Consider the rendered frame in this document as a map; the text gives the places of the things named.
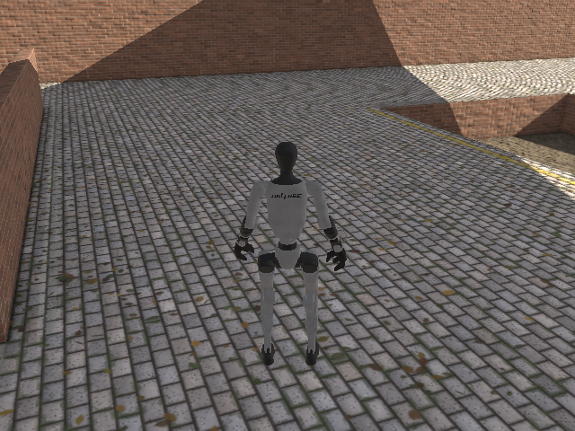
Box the robot left forearm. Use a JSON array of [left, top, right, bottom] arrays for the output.
[[236, 216, 253, 247]]

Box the right robot hand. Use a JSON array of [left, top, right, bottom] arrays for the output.
[[326, 248, 347, 271]]

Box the right robot foot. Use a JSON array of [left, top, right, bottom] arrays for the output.
[[305, 343, 319, 365]]

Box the left robot hand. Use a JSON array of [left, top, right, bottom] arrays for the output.
[[234, 243, 254, 260]]

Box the robot left thigh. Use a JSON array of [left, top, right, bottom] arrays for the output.
[[257, 250, 276, 306]]

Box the robot right upper arm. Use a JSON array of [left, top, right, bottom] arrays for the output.
[[305, 180, 332, 229]]

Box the robot left upper arm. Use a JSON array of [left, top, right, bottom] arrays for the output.
[[244, 180, 268, 229]]

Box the robot right forearm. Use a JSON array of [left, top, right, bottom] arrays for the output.
[[323, 215, 343, 252]]

